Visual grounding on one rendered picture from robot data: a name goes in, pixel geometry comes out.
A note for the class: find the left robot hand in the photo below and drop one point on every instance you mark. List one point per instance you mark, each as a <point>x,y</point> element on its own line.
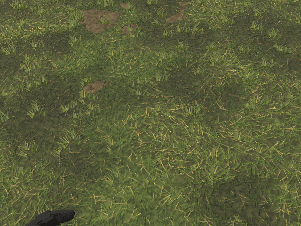
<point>52,218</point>

